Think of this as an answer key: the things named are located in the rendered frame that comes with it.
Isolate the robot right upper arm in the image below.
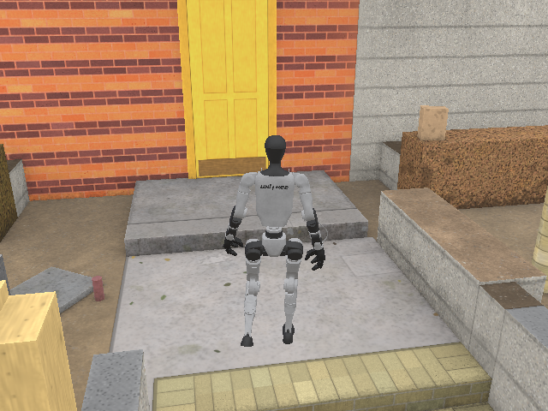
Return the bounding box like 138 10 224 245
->
293 172 315 221

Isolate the right robot thigh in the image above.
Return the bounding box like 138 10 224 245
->
283 238 303 294

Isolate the right robot foot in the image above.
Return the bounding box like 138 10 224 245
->
283 324 295 344

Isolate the right robot hand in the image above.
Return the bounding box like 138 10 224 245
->
305 247 325 271

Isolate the right robot forearm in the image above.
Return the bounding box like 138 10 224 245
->
307 208 324 250

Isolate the robot left upper arm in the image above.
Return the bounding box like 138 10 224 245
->
233 172 257 219

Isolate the left robot hand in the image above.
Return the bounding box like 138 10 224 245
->
223 237 243 256

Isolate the left robot forearm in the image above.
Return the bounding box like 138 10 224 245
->
225 206 242 241

